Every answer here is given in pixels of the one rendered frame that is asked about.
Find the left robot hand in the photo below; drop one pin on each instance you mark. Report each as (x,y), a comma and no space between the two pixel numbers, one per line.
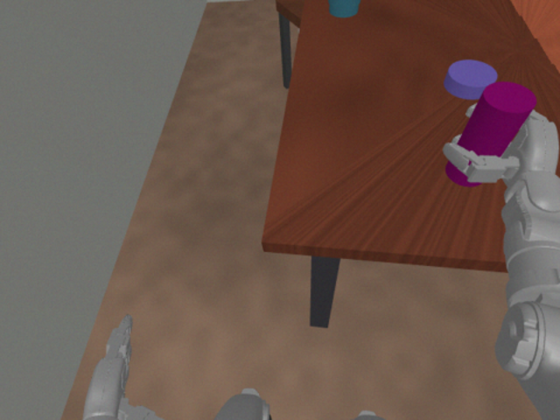
(106,392)

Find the table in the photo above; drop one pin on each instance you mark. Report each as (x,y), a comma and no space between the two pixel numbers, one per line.
(360,169)

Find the right robot hand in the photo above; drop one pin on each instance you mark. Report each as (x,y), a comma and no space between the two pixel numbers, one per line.
(535,148)

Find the right robot arm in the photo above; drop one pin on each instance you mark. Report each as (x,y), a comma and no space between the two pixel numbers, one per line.
(528,344)

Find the chair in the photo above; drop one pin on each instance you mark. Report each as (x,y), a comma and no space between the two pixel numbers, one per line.
(289,10)

